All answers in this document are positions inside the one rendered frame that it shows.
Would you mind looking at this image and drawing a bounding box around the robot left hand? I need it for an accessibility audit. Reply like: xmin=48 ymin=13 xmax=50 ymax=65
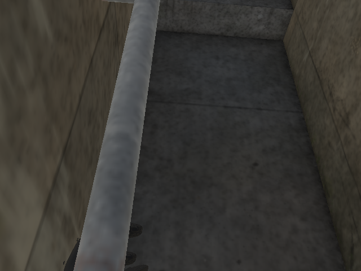
xmin=63 ymin=223 xmax=148 ymax=271

